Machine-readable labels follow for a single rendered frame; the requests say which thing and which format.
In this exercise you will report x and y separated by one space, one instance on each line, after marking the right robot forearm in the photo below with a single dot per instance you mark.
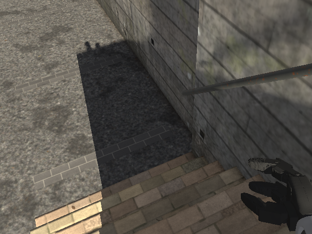
304 226

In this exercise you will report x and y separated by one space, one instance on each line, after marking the right robot hand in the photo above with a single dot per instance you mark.
293 202

